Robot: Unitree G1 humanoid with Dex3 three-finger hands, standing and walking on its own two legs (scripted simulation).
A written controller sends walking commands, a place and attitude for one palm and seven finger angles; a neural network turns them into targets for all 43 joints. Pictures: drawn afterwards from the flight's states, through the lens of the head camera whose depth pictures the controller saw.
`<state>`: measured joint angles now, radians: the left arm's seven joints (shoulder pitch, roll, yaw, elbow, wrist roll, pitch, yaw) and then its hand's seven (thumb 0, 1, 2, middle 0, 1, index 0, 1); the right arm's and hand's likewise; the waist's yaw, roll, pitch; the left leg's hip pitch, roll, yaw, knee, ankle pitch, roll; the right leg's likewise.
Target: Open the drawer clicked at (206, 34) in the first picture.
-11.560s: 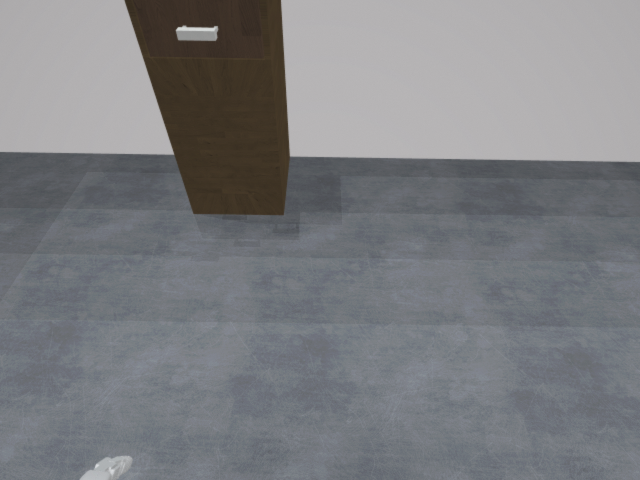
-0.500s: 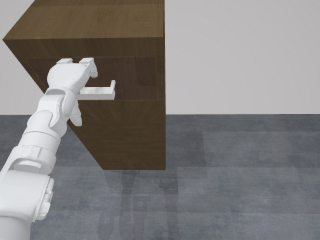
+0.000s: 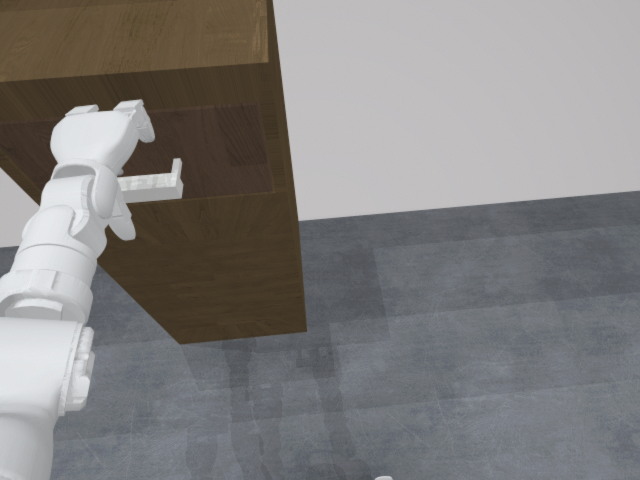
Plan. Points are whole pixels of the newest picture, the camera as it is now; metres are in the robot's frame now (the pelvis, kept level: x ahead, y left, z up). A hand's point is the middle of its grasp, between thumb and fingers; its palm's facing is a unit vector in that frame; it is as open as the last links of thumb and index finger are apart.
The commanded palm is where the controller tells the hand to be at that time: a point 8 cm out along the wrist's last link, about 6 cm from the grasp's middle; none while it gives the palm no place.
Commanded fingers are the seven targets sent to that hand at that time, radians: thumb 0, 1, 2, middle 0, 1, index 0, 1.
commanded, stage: move the hooked fingers above the handle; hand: left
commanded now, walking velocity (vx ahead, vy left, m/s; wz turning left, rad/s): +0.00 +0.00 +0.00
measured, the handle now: (143, 177) +0.54 +0.24 +0.04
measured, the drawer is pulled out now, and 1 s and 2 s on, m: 0.00 0.00 0.00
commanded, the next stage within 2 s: none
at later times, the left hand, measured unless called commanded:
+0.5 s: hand (137, 170) +0.50 +0.22 +0.09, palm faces +0.04 -0.04 -1.00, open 13.6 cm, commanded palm +0.48 +0.26 +0.16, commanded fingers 0.00 -0.50 0.30 -0.30 -1.20 -0.30 -1.20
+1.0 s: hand (115, 196) +0.47 +0.25 +0.08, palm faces -0.11 -0.03 -0.99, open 13.8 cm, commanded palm +0.48 +0.26 +0.15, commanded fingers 0.00 -0.50 0.30 -0.30 -1.20 -0.30 -1.20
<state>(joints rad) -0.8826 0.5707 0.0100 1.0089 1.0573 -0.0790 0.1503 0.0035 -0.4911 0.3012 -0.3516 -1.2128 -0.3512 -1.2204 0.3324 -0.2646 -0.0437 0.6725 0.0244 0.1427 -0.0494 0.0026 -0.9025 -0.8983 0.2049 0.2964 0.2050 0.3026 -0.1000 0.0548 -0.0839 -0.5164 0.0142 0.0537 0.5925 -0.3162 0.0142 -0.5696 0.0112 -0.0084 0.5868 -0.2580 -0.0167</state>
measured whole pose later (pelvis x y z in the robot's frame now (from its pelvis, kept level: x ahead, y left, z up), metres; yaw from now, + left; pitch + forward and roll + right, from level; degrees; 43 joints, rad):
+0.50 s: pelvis +0.00 +0.01 +0.00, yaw +1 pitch +15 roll +0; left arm -0.91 0.52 -0.02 1.00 1.07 -0.14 0.22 0.00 -0.49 0.30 -0.45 -1.24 -0.35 -1.24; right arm 0.32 -0.27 -0.04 0.69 0.01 0.12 -0.04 0.00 -0.90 -0.90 0.20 0.30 0.20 0.30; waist -0.10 0.05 -0.10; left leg -0.57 0.00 0.04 0.64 -0.34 0.03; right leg -0.61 0.00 -0.02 0.62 -0.27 0.00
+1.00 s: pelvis +0.00 +0.01 +0.00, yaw +2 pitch +14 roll -1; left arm -0.87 0.58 -0.11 0.93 1.00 -0.23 0.05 0.00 -0.49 0.30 -0.32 -1.20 -0.32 -1.20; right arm 0.37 -0.30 -0.07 0.70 0.02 0.11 -0.07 0.00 -0.90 -0.90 0.21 0.30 0.21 0.30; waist -0.07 0.02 -0.07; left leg -0.55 0.00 0.02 0.64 -0.33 0.03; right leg -0.57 -0.01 -0.04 0.60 -0.27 0.00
